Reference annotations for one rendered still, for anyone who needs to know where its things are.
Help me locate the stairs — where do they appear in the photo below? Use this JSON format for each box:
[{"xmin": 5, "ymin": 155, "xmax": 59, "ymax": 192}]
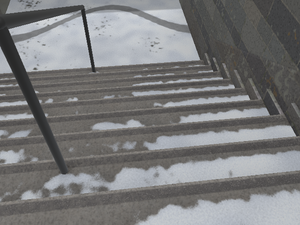
[{"xmin": 0, "ymin": 60, "xmax": 300, "ymax": 203}]

